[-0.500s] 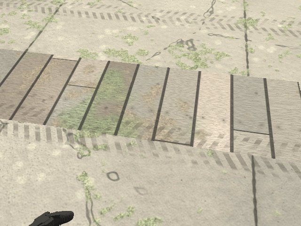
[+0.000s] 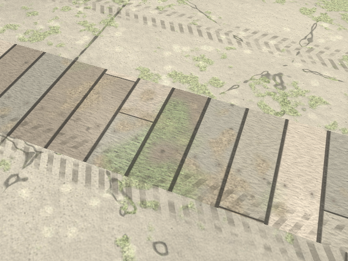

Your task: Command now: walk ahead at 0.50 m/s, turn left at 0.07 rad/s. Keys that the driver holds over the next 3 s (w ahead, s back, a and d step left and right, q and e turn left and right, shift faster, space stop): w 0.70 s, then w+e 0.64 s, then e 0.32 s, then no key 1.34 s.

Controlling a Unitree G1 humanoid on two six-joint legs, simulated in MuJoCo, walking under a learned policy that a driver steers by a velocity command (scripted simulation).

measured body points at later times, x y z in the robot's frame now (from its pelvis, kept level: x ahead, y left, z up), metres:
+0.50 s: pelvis +0.25 -0.06 +0.00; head +0.28 -0.08 +0.45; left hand +0.40 +0.20 -0.10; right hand +0.33 -0.34 -0.13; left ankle +0.16 +0.09 -0.64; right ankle +0.30 -0.15 -0.74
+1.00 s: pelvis +0.51 -0.02 -0.01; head +0.55 -0.01 +0.44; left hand +0.57 +0.26 -0.14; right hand +0.69 -0.28 -0.09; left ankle +0.59 +0.08 -0.74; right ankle +0.37 -0.14 -0.65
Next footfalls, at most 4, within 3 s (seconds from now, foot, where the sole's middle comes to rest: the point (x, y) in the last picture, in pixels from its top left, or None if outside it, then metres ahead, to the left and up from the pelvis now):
0.36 right None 0.34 -0.15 -0.77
0.90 left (159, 219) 0.63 0.08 -0.77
1.42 right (238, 179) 0.83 -0.25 -0.77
1.90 left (201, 146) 1.01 -0.10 -0.77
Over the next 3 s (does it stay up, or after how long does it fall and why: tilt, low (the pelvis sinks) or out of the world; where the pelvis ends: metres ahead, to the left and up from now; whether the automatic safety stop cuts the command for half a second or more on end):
stays up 0.89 -0.15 0.00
